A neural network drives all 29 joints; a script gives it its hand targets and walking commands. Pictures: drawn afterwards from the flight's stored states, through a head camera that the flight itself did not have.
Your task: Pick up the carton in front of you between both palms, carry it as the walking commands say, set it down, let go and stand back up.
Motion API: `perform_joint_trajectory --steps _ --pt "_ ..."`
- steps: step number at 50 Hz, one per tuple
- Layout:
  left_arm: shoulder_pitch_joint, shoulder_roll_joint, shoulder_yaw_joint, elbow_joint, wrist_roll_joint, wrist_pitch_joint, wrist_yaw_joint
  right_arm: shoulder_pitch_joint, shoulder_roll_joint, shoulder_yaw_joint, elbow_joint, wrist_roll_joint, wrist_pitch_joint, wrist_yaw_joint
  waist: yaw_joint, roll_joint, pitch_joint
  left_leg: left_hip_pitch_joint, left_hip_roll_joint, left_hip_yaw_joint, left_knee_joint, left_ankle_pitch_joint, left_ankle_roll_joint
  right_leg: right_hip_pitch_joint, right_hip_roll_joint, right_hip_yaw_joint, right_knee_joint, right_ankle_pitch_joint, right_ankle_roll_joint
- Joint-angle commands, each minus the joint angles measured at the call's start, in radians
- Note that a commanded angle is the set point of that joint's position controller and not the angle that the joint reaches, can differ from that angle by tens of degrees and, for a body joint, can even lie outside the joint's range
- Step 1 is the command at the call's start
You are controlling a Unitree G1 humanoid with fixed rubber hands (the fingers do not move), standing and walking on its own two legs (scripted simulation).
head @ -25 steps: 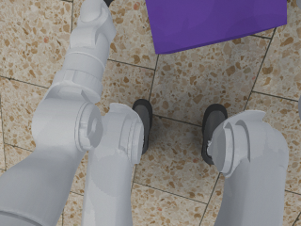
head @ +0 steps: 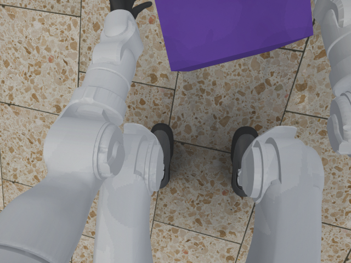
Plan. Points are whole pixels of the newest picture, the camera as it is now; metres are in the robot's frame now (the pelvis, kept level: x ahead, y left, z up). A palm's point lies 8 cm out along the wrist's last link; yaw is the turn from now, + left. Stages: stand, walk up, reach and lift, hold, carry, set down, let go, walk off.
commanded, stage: reach and lift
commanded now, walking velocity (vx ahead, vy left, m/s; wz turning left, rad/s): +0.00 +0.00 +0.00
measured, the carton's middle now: (222, 7) +0.53 -0.07 -0.25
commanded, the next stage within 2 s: none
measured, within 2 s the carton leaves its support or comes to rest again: leaves its support in 0.30 s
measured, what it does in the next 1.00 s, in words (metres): rises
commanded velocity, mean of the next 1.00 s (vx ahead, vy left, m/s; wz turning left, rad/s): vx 0.00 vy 0.00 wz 0.00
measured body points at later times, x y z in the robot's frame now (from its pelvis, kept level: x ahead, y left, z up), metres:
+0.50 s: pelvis +0.01 +0.00 +0.00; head +0.33 -0.09 +0.29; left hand +0.54 +0.09 -0.12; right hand +0.55 -0.21 -0.15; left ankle +0.14 +0.13 -0.34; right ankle +0.11 -0.12 -0.34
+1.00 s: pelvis +0.01 +0.02 +0.12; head +0.26 -0.04 +0.49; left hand +0.51 +0.09 +0.05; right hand +0.50 -0.21 +0.05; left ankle +0.14 +0.14 -0.34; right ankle +0.11 -0.12 -0.34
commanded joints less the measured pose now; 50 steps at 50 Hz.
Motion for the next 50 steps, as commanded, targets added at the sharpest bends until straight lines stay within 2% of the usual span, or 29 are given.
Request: perform_joint_trajectory --steps 1,2,3,5,7,9,12,13,16,20,23,25,28,30,33,35,39,42,46,50 --pt "-0.196 -0.08 -0.011 -0.09 0.016 -0.019 -0.004 -0.312 0.068 0.012 -0.077 -0.01 -0.018 0.005 -0.014 -0.189 -1.045 0.487 -0.046 0.083 -0.103 0.212 0.006 0.593 -0.001 0.007 -0.227 0.191 0.015" --pt "-0.2 -0.108 0.004 -0.08 0.039 -0.018 -0.006 -0.324 0.109 0.014 -0.074 -0.013 -0.015 0.014 -0.004 -0.188 -1.035 0.497 -0.05 0.085 -0.106 0.207 0.007 0.588 0.004 0.005 -0.226 0.181 0.015" --pt "-0.236 -0.19 0.005 -0.084 0.065 -0.012 -0.021 -0.353 0.215 0.026 -0.078 -0.02 -0.007 0.036 0.006 -0.193 -1.028 0.499 -0.058 0.087 -0.108 0.2 0.01 0.584 0.013 0.0 -0.224 0.171 0.014" --pt "-0.368 -0.445 -0.02 -0.107 0.096 0.006 -0.08 -0.437 0.491 0.061 -0.091 -0.044 0.011 0.094 -0.002 -0.196 -1.025 0.476 -0.082 0.089 -0.096 0.204 0.018 0.569 0.032 -0.003 -0.221 0.181 0.008" --pt "-0.464 -0.63 -0.017 -0.128 0.141 0.041 -0.147 -0.444 0.707 0.056 -0.093 -0.077 0.037 0.157 -0.018 -0.189 -1.009 0.46 -0.098 0.09 -0.073 0.201 0.024 0.549 0.049 -0.014 -0.206 0.185 0.001" --pt "-0.495 -0.728 -0.002 -0.162 0.167 0.069 -0.193 -0.406 0.828 0.024 -0.119 -0.1 0.064 0.197 -0.03 -0.185 -1.004 0.437 -0.108 0.097 -0.058 0.194 0.028 0.544 0.062 -0.025 -0.2 0.193 -0.007" --pt "-0.501 -0.818 0.006 -0.212 0.172 0.099 -0.233 -0.383 0.935 0.0 -0.176 -0.111 0.091 0.228 -0.04 -0.176 -1.034 0.431 -0.115 0.107 -0.052 0.21 0.034 0.525 0.073 -0.039 -0.2 0.224 -0.011" --pt "-0.496 -0.856 0.004 -0.215 0.169 0.107 -0.243 -0.382 0.96 -0.003 -0.204 -0.117 0.095 0.232 -0.05 -0.169 -1.054 0.428 -0.118 0.112 -0.049 0.219 0.034 0.541 0.076 -0.04 -0.2 0.241 -0.011" --pt "-0.492 -0.952 -0.042 -0.256 0.135 0.123 -0.26 -0.393 1.046 0.027 -0.302 -0.088 0.101 0.234 -0.049 -0.169 -1.196 0.438 -0.122 0.129 -0.039 0.283 0.038 0.631 0.085 -0.047 -0.185 0.335 -0.007" --pt "-0.469 -1.06 -0.147 -0.34 0.078 0.147 -0.266 -0.427 1.139 0.117 -0.515 -0.042 0.113 0.21 -0.053 -0.233 -1.482 0.434 -0.121 0.141 -0.044 0.353 0.035 0.886 0.093 -0.063 -0.182 0.505 0.012" --pt "-0.497 -1.098 -0.233 -0.456 0.054 0.175 -0.268 -0.392 1.209 0.154 -0.635 -0.048 0.144 0.179 -0.058 -0.277 -1.677 0.386 -0.122 0.151 -0.077 0.339 0.026 1.117 0.1 -0.069 -0.201 0.602 0.028" --pt "-0.529 -1.104 -0.299 -0.551 0.051 0.193 -0.265 -0.344 1.26 0.158 -0.666 -0.065 0.174 0.161 -0.069 -0.28 -1.738 0.391 -0.125 0.15 -0.108 0.303 0.026 1.162 0.112 -0.081 -0.226 0.578 0.037" --pt "-0.532 -1.104 -0.331 -0.616 0.085 0.219 -0.263 -0.285 1.319 0.133 -0.649 -0.096 0.216 0.156 -0.06 -0.258 -1.676 0.438 -0.132 0.145 -0.168 0.218 0.036 1.062 0.131 -0.098 -0.296 0.418 0.043" --pt "-0.495 -1.104 -0.301 -0.574 0.132 0.24 -0.263 -0.251 1.348 0.103 -0.597 -0.121 0.238 0.168 -0.035 -0.244 -1.558 0.467 -0.133 0.133 -0.215 0.145 0.048 0.92 0.137 -0.105 -0.345 0.277 0.042" --pt "-0.419 -1.105 -0.188 -0.463 0.225 0.269 -0.263 -0.189 1.366 0.012 -0.478 -0.179 0.262 0.197 0.008 -0.22 -1.356 0.478 -0.13 0.116 -0.29 0.049 0.06 0.743 0.143 -0.106 -0.411 0.102 0.031" --pt "-0.388 -1.112 -0.128 -0.416 0.273 0.282 -0.265 -0.161 1.361 -0.059 -0.413 -0.224 0.27 0.215 0.013 -0.2 -1.285 0.495 -0.127 0.106 -0.336 0.022 0.061 0.684 0.148 -0.108 -0.451 0.042 0.025" --pt "-0.371 -1.157 -0.114 -0.411 0.306 0.295 -0.284 -0.127 1.354 -0.16 -0.372 -0.295 0.269 0.234 -0.03 -0.142 -1.318 0.554 -0.128 0.096 -0.409 0.03 0.047 0.705 0.152 -0.111 -0.507 0.06 0.011" --pt "-0.347 -1.2 -0.143 -0.419 0.303 0.301 -0.297 -0.107 1.367 -0.18 -0.389 -0.318 0.268 0.239 -0.055 -0.104 -1.366 0.612 -0.131 0.093 -0.457 0.05 0.037 0.744 0.156 -0.117 -0.544 0.096 0.004" --pt "-0.305 -1.251 -0.214 -0.455 0.28 0.312 -0.312 -0.089 1.403 -0.135 -0.461 -0.303 0.273 0.245 -0.068 -0.081 -1.459 0.698 -0.134 0.089 -0.511 0.099 0.03 0.836 0.159 -0.123 -0.586 0.154 0.005" --pt "-0.247 -1.286 -0.297 -0.502 0.246 0.324 -0.322 -0.065 1.449 -0.044 -0.553 -0.258 0.286 0.245 -0.065 -0.095 -1.542 0.775 -0.136 0.079 -0.559 0.152 0.031 0.95 0.162 -0.122 -0.627 0.213 0.013"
